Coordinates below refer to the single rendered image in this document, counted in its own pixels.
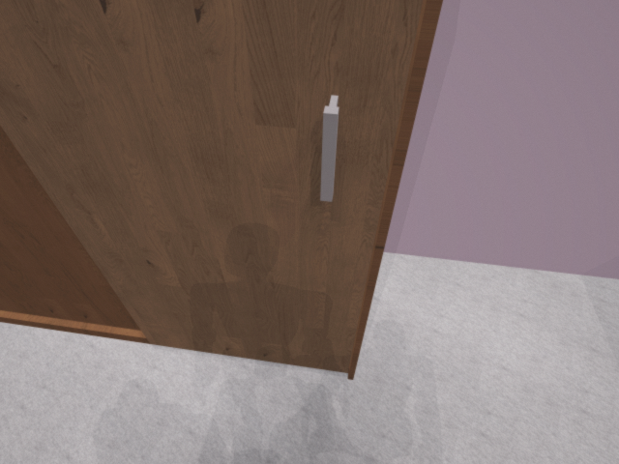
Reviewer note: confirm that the handle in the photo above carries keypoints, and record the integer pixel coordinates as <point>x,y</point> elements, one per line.
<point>329,148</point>

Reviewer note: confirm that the wardrobe door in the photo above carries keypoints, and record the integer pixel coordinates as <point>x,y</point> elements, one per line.
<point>44,268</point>
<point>181,140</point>

